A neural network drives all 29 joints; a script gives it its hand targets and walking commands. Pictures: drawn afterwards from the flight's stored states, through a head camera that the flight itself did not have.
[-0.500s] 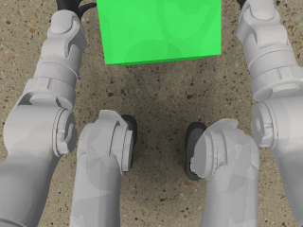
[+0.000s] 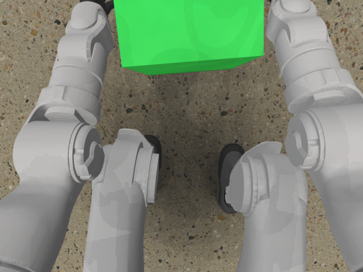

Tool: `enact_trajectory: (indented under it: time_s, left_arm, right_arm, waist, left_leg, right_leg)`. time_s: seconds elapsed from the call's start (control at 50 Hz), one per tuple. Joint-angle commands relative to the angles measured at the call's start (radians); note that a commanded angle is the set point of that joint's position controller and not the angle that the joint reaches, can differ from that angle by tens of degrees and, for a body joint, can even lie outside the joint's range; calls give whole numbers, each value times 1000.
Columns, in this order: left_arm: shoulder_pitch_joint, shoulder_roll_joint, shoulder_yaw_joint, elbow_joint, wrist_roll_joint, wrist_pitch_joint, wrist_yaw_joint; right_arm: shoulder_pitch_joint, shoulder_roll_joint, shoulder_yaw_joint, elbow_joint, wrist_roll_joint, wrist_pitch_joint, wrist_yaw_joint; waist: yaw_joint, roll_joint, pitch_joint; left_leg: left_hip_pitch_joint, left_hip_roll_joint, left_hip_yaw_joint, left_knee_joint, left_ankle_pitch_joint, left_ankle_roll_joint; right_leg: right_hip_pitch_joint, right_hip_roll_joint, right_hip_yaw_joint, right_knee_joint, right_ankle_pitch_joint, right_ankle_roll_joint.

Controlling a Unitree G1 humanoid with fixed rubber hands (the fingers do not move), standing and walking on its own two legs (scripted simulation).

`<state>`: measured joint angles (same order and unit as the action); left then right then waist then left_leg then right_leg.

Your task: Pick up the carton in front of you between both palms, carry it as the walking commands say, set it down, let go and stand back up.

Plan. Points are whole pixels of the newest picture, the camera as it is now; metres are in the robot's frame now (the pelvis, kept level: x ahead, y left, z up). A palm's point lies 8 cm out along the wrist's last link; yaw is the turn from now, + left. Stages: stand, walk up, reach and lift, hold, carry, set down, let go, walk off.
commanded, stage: reach and lift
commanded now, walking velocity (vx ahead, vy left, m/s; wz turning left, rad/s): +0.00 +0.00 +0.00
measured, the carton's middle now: (187, 14) +0.54 +0.04 -0.24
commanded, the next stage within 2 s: none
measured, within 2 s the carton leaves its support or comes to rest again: leaves its support in 0.06 s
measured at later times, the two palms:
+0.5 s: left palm out of the picture +0.48 +0.18 +0.02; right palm out of the picture +0.51 -0.12 +0.02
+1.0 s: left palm out of the picture +0.46 +0.17 +0.16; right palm out of the picture +0.47 -0.13 +0.16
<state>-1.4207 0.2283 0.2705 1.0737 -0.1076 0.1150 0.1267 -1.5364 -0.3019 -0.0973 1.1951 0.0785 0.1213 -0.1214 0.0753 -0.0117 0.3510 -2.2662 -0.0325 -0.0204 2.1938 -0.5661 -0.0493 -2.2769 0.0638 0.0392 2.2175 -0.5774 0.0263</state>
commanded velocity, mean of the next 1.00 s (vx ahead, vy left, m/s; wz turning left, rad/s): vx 0.00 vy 0.00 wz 0.00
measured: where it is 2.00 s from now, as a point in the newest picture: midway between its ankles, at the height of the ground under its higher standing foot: (187, 184)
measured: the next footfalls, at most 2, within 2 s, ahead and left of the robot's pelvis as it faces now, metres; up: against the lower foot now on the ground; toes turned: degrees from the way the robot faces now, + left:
none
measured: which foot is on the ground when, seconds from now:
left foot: down 0.00-1.00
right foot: down 0.00-1.00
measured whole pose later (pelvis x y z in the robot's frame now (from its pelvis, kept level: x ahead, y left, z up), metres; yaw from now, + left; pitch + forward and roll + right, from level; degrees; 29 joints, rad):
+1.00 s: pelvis +0.03 +0.00 +0.20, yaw -1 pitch +37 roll +0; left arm -0.79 -0.05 0.44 0.62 0.17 0.36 0.05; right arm -0.83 0.04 -0.38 0.68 -0.17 0.35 -0.07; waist 0.04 -0.02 -0.22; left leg -1.68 -0.10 -0.10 1.52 -0.50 -0.06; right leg -1.67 0.12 0.10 1.53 -0.51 0.04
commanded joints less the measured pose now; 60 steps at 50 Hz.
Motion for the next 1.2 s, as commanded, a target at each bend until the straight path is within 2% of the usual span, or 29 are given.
enact_trajectory:
  time_s: [0.0,0.1,0.14,0.18,0.24,0.3,0.34,0.42,0.5,0.58,0.7,0.86,1.18]
  left_arm:
    - [-596,-920,-296,-272,-47,17,-285]
    - [-581,-1041,-399,-449,-116,69,-284]
    - [-570,-1085,-442,-519,-113,98,-281]
    - [-540,-1108,-462,-569,-100,125,-275]
    - [-470,-1145,-443,-543,-46,168,-281]
    - [-394,-1165,-352,-415,48,205,-297]
    - [-365,-1160,-279,-348,111,218,-306]
    - [-368,-1161,-202,-308,174,224,-317]
    - [-368,-1180,-185,-307,196,231,-324]
    - [-341,-1220,-214,-328,191,244,-331]
    - [-262,-1287,-318,-394,144,259,-340]
    - [-99,-1339,-420,-432,107,257,-339]
    - [215,-1368,-431,-398,159,207,-329]
  right_arm:
    - [-463,996,207,-258,54,2,267]
    - [-497,1130,309,-475,103,32,237]
    - [-479,1187,339,-552,97,59,224]
    - [-436,1226,347,-591,82,89,215]
    - [-342,1275,312,-548,31,136,224]
    - [-259,1288,213,-418,-49,173,246]
    - [-238,1277,136,-354,-102,185,258]
    - [-250,1264,44,-312,-160,188,267]
    - [-247,1272,16,-306,-184,194,274]
    - [-218,1305,33,-332,-184,207,283]
    - [-146,1377,135,-417,-139,223,297]
    - [-6,1443,256,-499,-90,222,296]
    - [314,1465,260,-494,-137,177,287]
  waist:
    - [37,-66,-1234]
    - [38,-77,-1667]
    - [28,-78,-1809]
    - [24,-73,-1860]
    - [18,-61,-1728]
    - [18,-52,-1478]
    - [17,-56,-1371]
    - [13,-52,-1346]
    - [4,-37,-1395]
    - [-5,-16,-1474]
    - [-8,-7,-1573]
    - [-14,-26,-1525]
    - [-32,-1,-1245]
  left_leg:
    - [562,-93,110,-131,405,22]
    - [733,-104,118,-133,581,11]
    - [761,-111,133,-153,593,3]
    - [779,-119,138,-191,562,-3]
    - [723,-126,135,-265,431,-2]
    - [620,-125,134,-343,257,6]
    - [580,-126,135,-393,178,14]
    - [600,-128,130,-471,137,21]
    - [672,-128,125,-537,127,20]
    - [765,-130,124,-593,150,14]
    - [910,-132,119,-659,243,5]
    - [1048,-138,91,-764,310,4]
    - [1356,-123,15,-1072,336,24]
  right_leg:
    - [531,82,-96,-150,343,-28]
    - [768,95,-113,-149,529,-20]
    - [842,106,-120,-169,559,-13]
    - [865,115,-124,-205,531,-8]
    - [772,122,-126,-283,389,-8]
    - [633,121,-124,-370,214,-10]
    - [584,122,-123,-421,142,-12]
    - [601,125,-123,-498,102,-16]
    - [654,126,-125,-564,90,-19]
    - [731,127,-126,-619,112,-16]
    - [869,128,-121,-686,204,-6]
    - [1024,127,-95,-797,276,8]
    - [1321,102,-15,-1113,312,-3]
